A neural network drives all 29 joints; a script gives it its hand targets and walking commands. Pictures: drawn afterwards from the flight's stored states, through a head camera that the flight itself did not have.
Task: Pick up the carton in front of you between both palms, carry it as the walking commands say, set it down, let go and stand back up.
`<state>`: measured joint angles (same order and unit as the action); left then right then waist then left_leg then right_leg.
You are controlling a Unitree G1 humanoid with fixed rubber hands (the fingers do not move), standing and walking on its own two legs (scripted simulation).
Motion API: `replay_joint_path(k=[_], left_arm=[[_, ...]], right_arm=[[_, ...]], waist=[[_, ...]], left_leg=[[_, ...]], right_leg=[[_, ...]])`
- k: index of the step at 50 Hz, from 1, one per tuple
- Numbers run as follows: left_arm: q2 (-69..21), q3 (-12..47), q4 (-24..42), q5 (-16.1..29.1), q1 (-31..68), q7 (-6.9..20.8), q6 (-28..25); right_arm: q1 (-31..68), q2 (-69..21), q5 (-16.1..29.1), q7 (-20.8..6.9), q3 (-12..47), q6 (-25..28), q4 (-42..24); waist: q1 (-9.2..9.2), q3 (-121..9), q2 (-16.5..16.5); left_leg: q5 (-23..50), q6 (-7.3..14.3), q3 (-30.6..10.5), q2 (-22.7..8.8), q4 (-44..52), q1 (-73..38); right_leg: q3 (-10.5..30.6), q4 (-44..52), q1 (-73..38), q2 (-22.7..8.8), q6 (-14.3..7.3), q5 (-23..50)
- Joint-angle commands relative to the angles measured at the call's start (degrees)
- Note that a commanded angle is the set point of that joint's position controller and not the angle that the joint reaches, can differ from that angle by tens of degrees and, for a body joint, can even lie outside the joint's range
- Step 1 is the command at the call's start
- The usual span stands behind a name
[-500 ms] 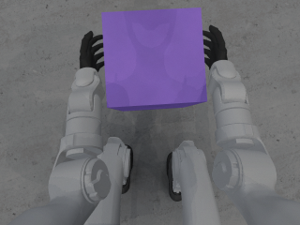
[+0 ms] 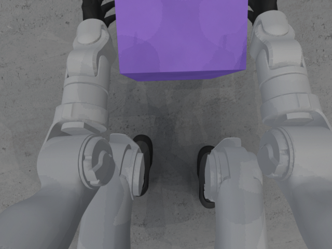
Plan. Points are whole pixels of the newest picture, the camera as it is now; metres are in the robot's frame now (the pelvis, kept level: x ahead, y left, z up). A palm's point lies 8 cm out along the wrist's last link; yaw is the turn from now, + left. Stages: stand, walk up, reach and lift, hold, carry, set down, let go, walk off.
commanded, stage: set down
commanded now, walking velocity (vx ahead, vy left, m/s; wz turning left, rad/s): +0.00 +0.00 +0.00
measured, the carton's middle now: (176, 30) +0.54 +0.00 -0.23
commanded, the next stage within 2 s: none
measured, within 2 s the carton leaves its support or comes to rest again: rests again in 0.86 s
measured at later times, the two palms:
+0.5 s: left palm (98, 29) +0.52 +0.15 -0.17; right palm (253, 22) +0.54 -0.15 -0.19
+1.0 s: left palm (94, 30) +0.53 +0.17 -0.19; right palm (248, 22) +0.54 -0.14 -0.19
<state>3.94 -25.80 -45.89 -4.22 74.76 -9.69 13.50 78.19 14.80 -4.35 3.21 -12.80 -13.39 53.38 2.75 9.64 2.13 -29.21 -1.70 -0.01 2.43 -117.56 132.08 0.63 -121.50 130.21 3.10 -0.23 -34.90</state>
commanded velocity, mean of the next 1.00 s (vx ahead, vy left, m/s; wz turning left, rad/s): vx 0.00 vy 0.00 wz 0.00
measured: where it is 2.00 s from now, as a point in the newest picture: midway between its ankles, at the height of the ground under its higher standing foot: (173, 180)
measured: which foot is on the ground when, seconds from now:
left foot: down 0.00-1.00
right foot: down 0.00-1.00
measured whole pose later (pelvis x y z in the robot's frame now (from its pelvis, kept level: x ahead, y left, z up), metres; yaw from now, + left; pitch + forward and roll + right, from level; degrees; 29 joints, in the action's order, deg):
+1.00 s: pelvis +0.00 +0.00 -0.03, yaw +0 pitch +37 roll +2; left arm 12.2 -28.7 -59.3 -3.9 78.9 -2.0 8.7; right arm 83.7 13.2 -10.2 -3.6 -16.4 -9.8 59.6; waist 1.3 18.7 4.2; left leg -30.9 -2.9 -0.4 4.5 -124.5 130.7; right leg 1.0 -128.7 128.6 3.3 -0.1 -36.9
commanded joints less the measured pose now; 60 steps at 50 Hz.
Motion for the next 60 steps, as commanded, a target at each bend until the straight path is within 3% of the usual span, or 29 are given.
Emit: replay_joint_path(k=[1, 8, 15, 21, 48, 52, 54, 56, 58, 60], left_arm=[[-53.2, 25.2, 0.7, 7.3, 29.1, 16.1, -1.4], [-53.1, 24.4, 0.1, 8.5, 27.7, 18.0, -1.7], [-49.4, 21.4, -1.3, 7.9, 28.6, 18.1, -2.6], [-48.0, 19.5, -4.0, 6.8, 29.9, 18.0, -3.1], [-34.4, 10.7, -13.6, 2.3, 24.8, 17.8, -3.3], [-28.1, 8.8, -14.6, 1.6, 23.2, 16.5, -4.4], [-20.0, 6.4, -15.7, 1.7, 20.4, 14.6, -5.5], [-3.7, 3.7, -15.9, 2.1, 14.7, 10.3, -7.7], [12.2, 3.7, -15.9, 5.3, 13.0, 5.3, -10.5], [15.8, 6.0, -17.2, 9.5, 14.8, 3.2, -12.2]], right_arm=[[32.2, -52.6, 6.6, -15.0, 22.1, 2.8, -7.8], [29.9, -54.9, 7.4, -14.0, 23.4, 3.0, -8.3], [31.9, -52.4, 7.0, -12.7, 22.1, 3.9, -5.7], [32.3, -49.3, 5.7, -13.2, 18.6, 4.5, -2.0], [20.2, -34.5, -4.8, -14.6, 7.2, 2.8, 8.6], [19.1, -27.4, -6.3, -13.3, 5.1, 3.6, 9.9], [18.0, -19.2, -6.2, -11.2, 3.3, 4.5, 10.6], [15.8, -1.9, -5.0, -6.5, 1.3, 6.5, 10.0], [16.8, 14.5, -1.2, -1.7, 1.4, 9.1, 8.6], [21.2, 16.6, 4.6, 0.1, 5.3, 10.5, 8.2]], waist=[[-2.21, -69.0, -8.7], [-1.25, -67.3, -10.0], [0.00, -61.1, -10.3], [-0.98, -54.8, -7.4], [-5.27, -32.7, -3.5], [-5.48, -32.3, -3.3], [-5.24, -33.3, -3.9], [-5.01, -35.4, -4.3], [-4.39, -39.2, -4.6], [-2.46, -43.6, -6.1]], left_leg=[[21.8, -0.2, 3.7, 5.7, 2.9, -38.8], [22.7, -0.5, 4.8, 5.4, 0.6, -30.2], [18.3, -0.4, 5.0, 4.9, 0.0, -26.3], [14.9, -0.4, 4.7, 5.0, -0.3, -26.3], [8.4, -0.6, 2.1, 5.4, -1.0, -21.8], [8.5, -1.6, 2.3, 4.8, -1.7, -23.3], [8.7, -2.2, 2.7, 4.1, -2.1, -24.7], [9.6, -3.1, 2.8, 3.0, -2.2, -27.4], [11.1, -3.6, 2.8, 2.1, -2.4, -29.7], [14.0, -2.8, 2.6, 1.4, -3.2, -29.7]], right_leg=[[-2.7, 10.2, -34.3, 3.9, 0.8, 23.7], [-1.0, 8.5, -38.6, 3.7, 0.8, 29.5], [-0.2, 8.6, -35.2, 3.8, 0.4, 24.3], [-0.3, 8.4, -29.7, 3.8, -0.6, 18.5], [0.5, 6.6, -19.1, 1.8, -2.2, 11.4], [0.6, 6.3, -20.1, 1.3, -1.8, 11.5], [0.5, 6.2, -21.9, 0.8, -1.1, 11.9], [0.5, 6.1, -24.5, -0.1, 0.1, 13.0], [1.1, 6.0, -26.0, -1.0, 0.9, 14.2], [1.9, 4.9, -27.3, -1.8, 1.0, 16.7]])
